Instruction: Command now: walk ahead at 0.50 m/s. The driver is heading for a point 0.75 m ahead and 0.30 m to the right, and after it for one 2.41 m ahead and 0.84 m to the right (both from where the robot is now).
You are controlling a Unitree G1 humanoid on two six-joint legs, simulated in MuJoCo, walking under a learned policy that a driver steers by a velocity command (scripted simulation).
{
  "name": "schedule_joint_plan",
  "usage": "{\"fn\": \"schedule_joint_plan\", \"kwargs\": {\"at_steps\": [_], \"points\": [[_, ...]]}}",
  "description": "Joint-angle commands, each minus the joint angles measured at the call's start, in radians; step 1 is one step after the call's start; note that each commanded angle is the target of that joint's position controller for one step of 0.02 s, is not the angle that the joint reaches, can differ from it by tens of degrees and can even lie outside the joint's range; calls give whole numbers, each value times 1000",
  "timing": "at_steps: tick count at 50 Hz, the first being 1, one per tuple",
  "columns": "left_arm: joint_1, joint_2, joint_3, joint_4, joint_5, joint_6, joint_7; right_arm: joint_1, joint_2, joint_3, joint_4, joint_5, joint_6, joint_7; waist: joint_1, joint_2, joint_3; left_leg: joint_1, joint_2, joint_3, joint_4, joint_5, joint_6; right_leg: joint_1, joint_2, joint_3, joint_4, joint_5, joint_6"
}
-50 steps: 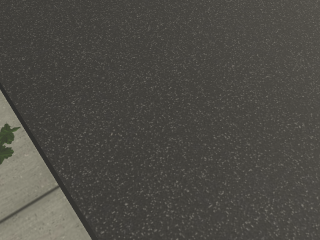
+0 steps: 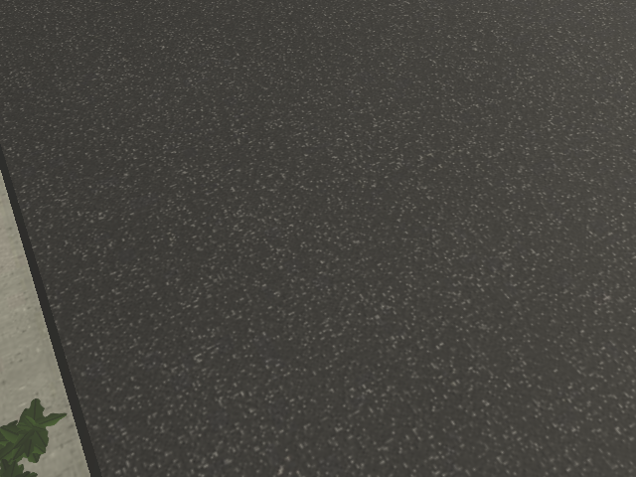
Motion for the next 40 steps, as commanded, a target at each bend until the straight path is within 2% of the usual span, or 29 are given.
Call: {"fn": "schedule_joint_plan", "kwargs": {"at_steps": [1, 2, 3, 4, 6, 9, 12, 14, 16, 18, 20, 21, 22, 23, 24, 25, 26, 27, 28, 30, 31, 33, 36, 40], "points": [[145, 122, 31, -7, 1, 1, 6, -81, -123, -23, -112, 1, -40, -3, 75, -66, -102, -487, 101, -29, 200, 112, 25, 451, -299, 452, -328, -87, -178], [111, 95, 22, -12, 13, -4, 4, -71, -116, -29, -109, -9, -29, -7, 38, -85, -74, -421, 134, -35, 141, 165, 26, 354, -263, 382, -358, -18, -162], [99, 89, 21, -9, 18, -8, 2, -44, -97, -28, -100, -11, -15, -8, 18, -103, -70, -367, 144, -35, 115, 194, 21, 300, -242, 342, -387, 19, -162], [103, 94, 23, -3, 15, -14, 2, -25, -78, -25, -93, -12, -5, -10, 8, -103, -69, -346, 147, -26, 95, 209, 14, 272, -231, 305, -409, 66, -172], [126, 120, 29, 16, 12, -21, 9, -51, -67, -24, -102, -17, 6, -14, 2, -87, -43, -380, 154, -17, 31, 265, -6, 257, -226, 245, -438, 155, -184], [189, 139, 34, 40, 2, -10, 28, -173, -58, -22, -143, -31, -1, -16, 31, -58, -14, -452, 147, -7, -151, 406, -35, 299, -208, 215, -447, 239, -177], [237, 152, 37, 53, -9, 2, 41, -282, -34, -14, -167, -25, -14, -6, 67, -63, 4, -417, 108, 8, -360, 535, -47, 318, -176, 184, -441, 200, -149], [273, 160, 39, 65, -14, 10, 45, -348, -30, -10, -181, -17, -22, 4, 90, -70, 18, -386, 80, 20, -452, 562, -54, 333, -179, 192, -425, 168, -144], [309, 158, 40, 77, -18, 20, 49, -404, -34, -9, -198, -12, -32, 17, 108, -78, 29, -372, 61, 18, -513, 547, -54, 369, -197, 222, -388, 150, -145], [316, 163, 45, 80, -21, 30, 56, -424, -54, -13, -210, -8, -44, 28, 98, -92, 29, -339, 52, 1, -568, 507, -42, 406, -222, 267, -341, 136, -135], [294, 180, 54, 74, -20, 38, 61, -377, -88, -24, -200, -8, -54, 30, 59, -118, 8, -248, 39, 3, -597, 435, -22, 421, -238, 304, -282, 169, -116], [274, 177, 54, 67, -19, 42, 62, -299, -109, -35, -179, -9, -58, 26, 13, -121, -27, -133, 26, 21, -627, 415, -3, 405, -216, 297, -209, 242, -99], [266, 144, 43, 57, -11, 41, 60, -161, -154, -57, -143, -17, -61, 17, -49, -98, -127, 85, 52, 8, -618, 417, 34, 343, -153, 259, -42, 285, -69], [257, 76, 20, 19, 11, 40, 58, 17, -227, -75, -125, -33, -59, 6, -114, 29, -299, 381, 247, -182, -585, 391, 96, 161, -64, 188, 276, 58, -27], [400, -14, -5, -7, -15, 21, 53, 53, -283, -87, -101, -34, -46, 12, -38, 347, -415, 670, 453, -618, -686, 208, 243, -208, 56, 129, 585, -433, 21], [357, 103, 21, 11, -39, 16, 55, 29, -169, -60, -118, -31, -44, 12, -69, 225, -348, 600, 424, -649, -750, 41, 218, -307, -11, 213, 707, -412, 20], [261, 158, 39, -11, -43, 18, 56, -32, -114, -43, -126, -26, -45, 9, -74, 141, -213, 468, 386, -478, -766, 60, 172, -334, -50, 197, 718, -316, 14], [225, 143, 40, -17, -36, 24, 59, -98, -95, -34, -126, -29, -43, 10, -43, 73, -141, 334, 342, -360, -791, 171, 151, -293, -91, 176, 695, -235, 21], [212, 129, 44, -26, -23, 30, 57, -140, -71, -28, -121, -32, -42, 12, -19, 81, -87, 239, 311, -277, -822, 245, 149, -265, -116, 178, 650, -182, 27], [229, 90, 46, -31, -28, 52, 49, -176, -59, -27, -109, -37, -48, 12, 18, 112, -48, 132, 270, -146, -881, 328, 142, -189, -145, 166, 606, -134, 35], [221, 72, 44, -40, -28, 62, 47, -178, -68, -31, -101, -36, -52, 11, 25, 100, -35, 112, 270, -102, -899, 373, 150, -192, -149, 158, 592, -118, 41], [185, 62, 43, -67, -21, 74, 46, -170, -94, -42, -84, -35, -57, 7, 28, 69, -13, 106, 280, -36, -922, 448, 165, -230, -155, 161, 536, -62, 53], [125, 56, 40, -95, -17, 74, 35, -157, -121, -51, -65, -37, -50, -2, 16, 49, 0, 136, 272, 65, -933, 498, 160, -251, -153, 150, 388, 74, 61], [-13, 42, 28, -144, -13, 65, 8, -124, -155, -60, -48, -27, -34, -10, -33, 33, 34, 175, 267, 172, -928, 503, 136, -214, -133, 74, 189, 185, 46]]}}
Keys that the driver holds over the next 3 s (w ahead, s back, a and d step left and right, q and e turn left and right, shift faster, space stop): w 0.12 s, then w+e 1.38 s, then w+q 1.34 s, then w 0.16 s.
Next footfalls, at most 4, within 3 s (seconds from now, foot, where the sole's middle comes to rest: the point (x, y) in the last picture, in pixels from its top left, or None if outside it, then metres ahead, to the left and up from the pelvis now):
0.44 left None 0.43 0.13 -0.76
0.98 right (434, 405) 0.60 -0.21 -0.76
1.48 left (418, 270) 0.95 -0.22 -0.76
1.92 right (551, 275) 0.93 -0.55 -0.76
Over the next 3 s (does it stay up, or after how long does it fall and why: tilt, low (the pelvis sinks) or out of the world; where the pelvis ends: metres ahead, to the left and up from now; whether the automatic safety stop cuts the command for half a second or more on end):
stays up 1.43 -0.61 0.01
